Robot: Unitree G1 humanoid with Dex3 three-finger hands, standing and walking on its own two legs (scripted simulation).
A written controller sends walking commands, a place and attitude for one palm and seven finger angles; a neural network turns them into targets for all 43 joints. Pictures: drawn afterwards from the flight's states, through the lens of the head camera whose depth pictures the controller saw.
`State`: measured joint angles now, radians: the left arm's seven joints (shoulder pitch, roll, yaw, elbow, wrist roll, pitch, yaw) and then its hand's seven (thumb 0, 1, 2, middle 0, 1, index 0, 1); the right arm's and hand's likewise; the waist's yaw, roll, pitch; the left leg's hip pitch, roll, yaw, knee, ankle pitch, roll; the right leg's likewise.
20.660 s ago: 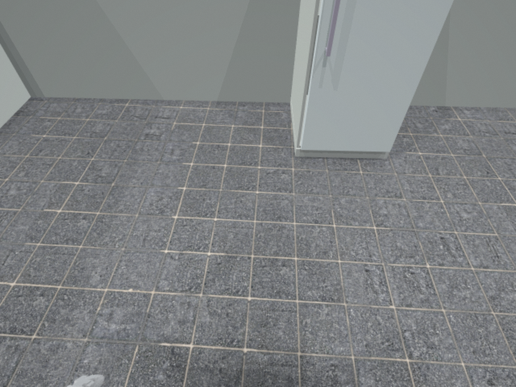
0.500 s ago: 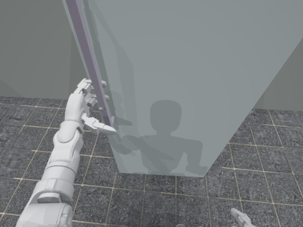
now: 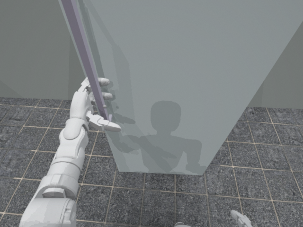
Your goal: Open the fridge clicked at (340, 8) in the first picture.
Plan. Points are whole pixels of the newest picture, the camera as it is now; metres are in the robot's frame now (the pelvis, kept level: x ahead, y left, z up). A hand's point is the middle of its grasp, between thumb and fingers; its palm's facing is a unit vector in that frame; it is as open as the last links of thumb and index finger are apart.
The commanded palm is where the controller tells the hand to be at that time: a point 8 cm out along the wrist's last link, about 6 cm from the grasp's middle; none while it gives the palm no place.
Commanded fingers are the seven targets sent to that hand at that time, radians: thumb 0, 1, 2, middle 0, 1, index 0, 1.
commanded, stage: slide the fingers in behind the handle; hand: left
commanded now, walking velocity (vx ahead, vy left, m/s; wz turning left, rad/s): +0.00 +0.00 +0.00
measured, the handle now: (95, 77) +0.47 +0.16 +0.14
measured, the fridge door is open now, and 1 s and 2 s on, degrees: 0 0 0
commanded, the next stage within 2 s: grip the handle and tug to test in 0.38 s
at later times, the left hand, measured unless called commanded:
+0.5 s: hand (103, 104) +0.42 +0.14 +0.08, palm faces -0.01 -1.00 -0.02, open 14.0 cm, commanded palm +0.39 +0.19 +0.09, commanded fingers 0.00 -0.41 0.34 -0.31 -1.21 -0.31 -1.21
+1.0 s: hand (105, 105) +0.42 +0.14 +0.09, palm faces -0.01 -1.00 -0.03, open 8.3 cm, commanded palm +0.39 +0.18 +0.09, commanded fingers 0.00 0.76 0.84 -0.44 -1.38 -0.44 -1.38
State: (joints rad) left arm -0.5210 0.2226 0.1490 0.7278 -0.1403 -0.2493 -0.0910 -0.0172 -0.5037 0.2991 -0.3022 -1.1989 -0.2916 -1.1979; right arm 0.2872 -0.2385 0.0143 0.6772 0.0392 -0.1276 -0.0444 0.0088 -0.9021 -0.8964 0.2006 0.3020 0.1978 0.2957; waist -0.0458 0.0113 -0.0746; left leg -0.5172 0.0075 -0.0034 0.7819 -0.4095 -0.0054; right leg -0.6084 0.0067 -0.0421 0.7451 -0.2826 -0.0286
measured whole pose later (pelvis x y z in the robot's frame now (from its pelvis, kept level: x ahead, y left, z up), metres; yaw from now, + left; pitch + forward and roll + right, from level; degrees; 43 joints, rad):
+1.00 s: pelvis +0.01 +0.01 +0.00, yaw +0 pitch +9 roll +0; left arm -0.51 0.20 0.13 0.70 -0.13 -0.24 -0.06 -0.01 0.31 0.65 -0.39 -1.32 -0.35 -1.31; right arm 0.29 -0.23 0.01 0.67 0.03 -0.13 -0.04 0.01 -0.90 -0.90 0.20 0.30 0.20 0.30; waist -0.04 0.02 -0.08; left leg -0.51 0.00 0.00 0.78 -0.42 0.00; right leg -0.60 0.00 -0.04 0.74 -0.29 -0.02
